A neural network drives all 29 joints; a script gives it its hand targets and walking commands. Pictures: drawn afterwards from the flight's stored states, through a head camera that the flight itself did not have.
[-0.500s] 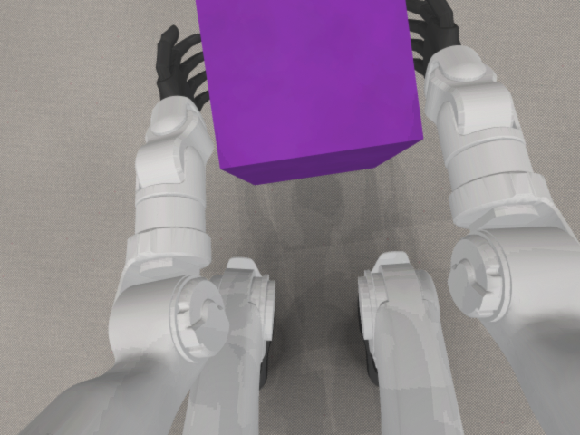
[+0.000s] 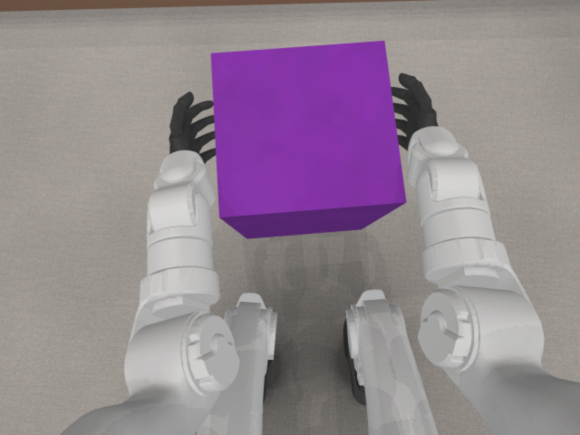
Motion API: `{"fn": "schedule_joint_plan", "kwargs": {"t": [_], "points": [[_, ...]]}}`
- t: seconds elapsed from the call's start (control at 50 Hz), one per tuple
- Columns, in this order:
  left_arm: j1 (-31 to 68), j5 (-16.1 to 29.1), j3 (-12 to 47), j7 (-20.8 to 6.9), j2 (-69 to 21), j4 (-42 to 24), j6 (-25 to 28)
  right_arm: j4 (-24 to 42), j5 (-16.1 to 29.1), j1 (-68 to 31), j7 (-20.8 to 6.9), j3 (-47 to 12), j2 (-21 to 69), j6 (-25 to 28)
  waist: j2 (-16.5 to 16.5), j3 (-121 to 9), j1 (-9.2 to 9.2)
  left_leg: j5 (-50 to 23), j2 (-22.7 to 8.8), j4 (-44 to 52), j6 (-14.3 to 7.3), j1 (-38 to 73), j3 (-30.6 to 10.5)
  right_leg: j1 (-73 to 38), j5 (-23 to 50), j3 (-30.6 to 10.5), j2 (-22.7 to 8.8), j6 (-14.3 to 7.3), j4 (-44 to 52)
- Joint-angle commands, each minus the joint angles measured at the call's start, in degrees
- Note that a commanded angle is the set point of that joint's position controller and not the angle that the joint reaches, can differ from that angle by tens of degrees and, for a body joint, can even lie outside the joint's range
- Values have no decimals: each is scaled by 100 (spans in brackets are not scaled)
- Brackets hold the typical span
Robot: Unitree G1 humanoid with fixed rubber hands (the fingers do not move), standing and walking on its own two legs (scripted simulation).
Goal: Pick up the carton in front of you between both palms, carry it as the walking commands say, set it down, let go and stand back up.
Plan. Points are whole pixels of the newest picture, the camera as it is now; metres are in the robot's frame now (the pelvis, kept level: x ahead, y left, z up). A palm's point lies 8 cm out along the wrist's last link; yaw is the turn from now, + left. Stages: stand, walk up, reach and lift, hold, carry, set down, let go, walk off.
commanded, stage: reach and lift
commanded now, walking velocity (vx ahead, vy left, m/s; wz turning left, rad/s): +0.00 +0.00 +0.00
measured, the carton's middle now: (301, 159) +0.50 +0.01 -0.12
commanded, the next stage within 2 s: none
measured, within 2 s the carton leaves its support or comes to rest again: neither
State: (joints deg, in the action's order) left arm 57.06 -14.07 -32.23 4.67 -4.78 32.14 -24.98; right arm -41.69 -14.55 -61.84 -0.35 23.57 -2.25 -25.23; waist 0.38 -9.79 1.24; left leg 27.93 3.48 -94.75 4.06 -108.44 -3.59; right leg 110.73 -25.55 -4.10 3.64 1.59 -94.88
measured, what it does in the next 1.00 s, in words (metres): rises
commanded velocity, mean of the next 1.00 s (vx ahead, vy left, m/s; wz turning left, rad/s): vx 0.00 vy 0.00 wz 0.00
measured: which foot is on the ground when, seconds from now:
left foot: down 0.00-1.00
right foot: down 0.00-1.00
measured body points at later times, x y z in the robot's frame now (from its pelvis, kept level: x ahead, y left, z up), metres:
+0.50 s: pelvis +0.05 +0.01 +0.14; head +0.18 +0.00 +0.57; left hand +0.46 +0.15 +0.12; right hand +0.46 -0.15 +0.11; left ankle +0.11 +0.14 -0.49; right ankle +0.11 -0.12 -0.49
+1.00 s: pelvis +0.10 +0.01 +0.25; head +0.09 +0.02 +0.70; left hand +0.42 +0.16 +0.25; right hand +0.41 -0.14 +0.25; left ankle +0.11 +0.14 -0.49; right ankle +0.11 -0.12 -0.49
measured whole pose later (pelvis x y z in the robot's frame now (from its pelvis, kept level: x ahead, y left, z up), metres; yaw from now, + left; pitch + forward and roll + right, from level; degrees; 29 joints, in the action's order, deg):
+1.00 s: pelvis +0.10 +0.01 +0.25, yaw -1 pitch +4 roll +0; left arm 16.2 -14.3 -15.7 1.9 -9.0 23.2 -29.2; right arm -23.1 -14.6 -15.3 0.6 14.7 8.7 -30.2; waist 0.3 -6.6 -0.1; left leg 15.3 1.2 -30.9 0.7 -19.8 -5.1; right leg 20.5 -13.6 -3.9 0.9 1.0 -29.8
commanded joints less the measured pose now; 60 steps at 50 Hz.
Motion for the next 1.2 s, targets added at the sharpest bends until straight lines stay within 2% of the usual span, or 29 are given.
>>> {"fn": "schedule_joint_plan", "kwargs": {"t": [0.0,0.02,0.08,0.14,0.16,0.18,0.22,0.28,0.34,0.4,0.42,0.46,0.5,0.52,0.56,0.58,0.6,0.62,0.7,0.72,0.74,0.78,0.8,0.86,0.96,1.08,1.12,1.16,1.18], "points": [[3854,1320,3662,-1743,-5948,351,50,-93,1097,-3264,-1347,-2701,6541,144,216,-6077,186,-948,670,1241,-170,3283,893,-4360,874,714,572,-44,1408],[3602,1230,3695,-1735,-6153,436,49,415,1129,-3004,-1363,-3004,6454,156,118,-6046,-83,-1183,668,1332,-128,3251,913,-4665,1433,588,586,-22,1537],[3412,1262,3575,-1778,-6122,479,87,350,1229,-3030,-1300,-3108,6530,164,439,-5753,127,-1066,680,1548,-229,3171,801,-5241,1255,481,564,-10,1737],[2733,1079,3709,-1788,-6149,686,96,-31,905,-2045,-1292,-2999,6899,149,269,-5328,-51,-913,685,1948,-170,3585,748,-5172,1045,491,580,-10,2203],[2768,1092,3499,-1786,-6011,731,96,-219,732,-1842,-1321,-2576,6399,146,-37,-4803,-347,-692,655,2230,-191,3722,576,-4891,911,602,564,-93,2204],[2775,1008,3665,-1748,-5889,273,188,-242,779,-1706,-1352,-2713,6944,180,368,-4898,-14,-1007,673,2190,-258,4301,560,-4714,890,525,590,-76,2324],[2504,1010,3617,-1694,-6300,595,179,36,837,-1872,-1359,-2700,6504,284,-225,-4445,-70,-1001,647,2637,-210,4234,506,-4995,1022,425,570,-160,2506],[1947,852,3545,-1697,-6243,588,198,239,886,-1878,-1383,-2932,6690,272,160,-4557,266,-924,687,2786,-282,4755,558,-5574,697,352,528,-69,2965],[2044,978,3859,-1695,-6356,325,270,551,908,-1725,-1387,-2982,6848,415,120,-4586,-240,-1185,603,3101,-269,5232,368,-5859,1152,452,548,-89,3138],[1302,837,3885,-1679,-6365,427,248,595,820,-896,-1331,-3073,6839,392,-182,-4396,-244,-1417,562,3365,-297,5909,264,-6030,1258,269,459,-184,3462],[1145,896,3984,-1668,-6267,390,200,233,825,-578,-1386,-3136,6802,285,-26,-3953,73,-1357,534,3547,-241,5957,274,-6127,1143,255,438,-214,3644],[744,794,3876,-1748,-6431,475,131,638,702,-182,-1415,-3124,6737,261,-69,-3707,-312,-1565,498,3968,-260,6321,135,-6507,1439,158,464,-216,4059],[348,677,3861,-1702,-6383,535,167,676,929,-358,-1447,-3438,6712,301,-199,-3457,112,-1745,449,4189,-313,6428,177,-6872,1560,151,444,-175,4160],[152,653,3834,-1715,-6334,524,194,750,727,-202,-1456,-3261,6388,328,-71,-3246,-221,-1650,485,4207,-327,6427,158,-6870,1474,100,382,-175,4365],[277,822,4054,-1719,-6237,58,329,756,874,113,-1349,-3487,6765,322,326,-3242,-161,-1963,443,4389,-386,6903,66,-7370,1838,80,380,-185,4576],[27,832,4175,-1714,-6221,-14,370,930,1018,150,-1321,-3759,6945,415,205,-3566,223,-2053,461,4540,-353,6920,113,-7781,2023,30,381,-122,4660],[92,788,4149,-1751,-6080,56,391,1113,1027,193,-1252,-3647,6792,435,200,-3611,-58,-2173,458,4714,-358,6944,74,-8010,2431,-1,345,-126,4747],[-151,907,4295,-1777,-6112,22,378,990,1107,428,-1193,-3836,7049,426,123,-3522,172,-2200,469,4751,-377,7053,179,-8453,2408,-121,331,-83,4948],[-367,1023,4677,-1768,-6172,-152,221,1305,1013,741,-1264,-3910,6848,353,47,-3068,-196,-2489,370,5348,-347,8223,-39,-8569,2443,10,350,-126,5395],[-617,1014,4688,-1742,-6351,-149,176,1186,1052,978,-1256,-3947,6810,233,-260,-2848,96,-2398,337,5505,-340,8057,-58,-9101,2448,-122,266,-216,5478],[-839,942,4639,-1731,-6157,-142,94,1289,989,1229,-1295,-3875,6703,203,8,-2571,-231,-2482,298,5688,-368,8584,-125,-8841,2387,-12,305,-140,5682],[-1080,991,4792,-1744,-6173,-416,44,1343,1039,1427,-1300,-4103,6798,93,-68,-2672,21,-3197,289,5814,-342,8675,-143,-9112,2940,-69,306,-143,5927],[-1319,982,4715,-1751,-6211,-208,-86,1527,987,1489,-1311,-3917,6575,54,-36,-2215,-319,-3028,306,5934,-327,8793,-135,-9241,2870,-23,279,-151,6038],[-1558,939,4778,-1777,-6017,-246,-205,1543,975,1786,-1324,-3910,6644,-182,-25,-1562,-57,-2796,293,6592,-392,8979,-95,-9865,2934,-101,222,-131,6516],[-1748,1145,4999,-1807,-6077,-807,-541,1944,1147,2102,-1292,-3947,6435,-516,-14,-931,-286,-2913,196,7067,-387,9596,-194,-10387,2877,-32,209,-169,7052],[-1875,863,4597,-1833,-5761,-822,-903,1955,998,2098,-1355,-3758,6477,-848,-279,-177,64,-2397,130,7439,-396,10142,-198,-10261,2142,-17,185,-196,7379],[-1384,1030,4695,-1807,-5861,-917,-865,2036,1064,1815,-1374,-3747,6541,-771,-188,-431,-280,-2566,81,7432,-373,10261,-234,-10426,2230,-44,254,-203,7325],[-1663,983,4483,-1872,-5739,-801,-929,2251,1216,1536,-1399,-3958,6557,-835,20,-136,76,-2307,118,7487,-443,9920,-130,-10656,2123,-14,243,-146,7382],[-1485,999,4631,-1887,-5881,-995,-904,2292,1122,1813,-1400,-3915,6573,-870,-157,-309,-43,-1961,152,7572,-422,9968,-184,-10817,2047,2,216,-186,7387]]}}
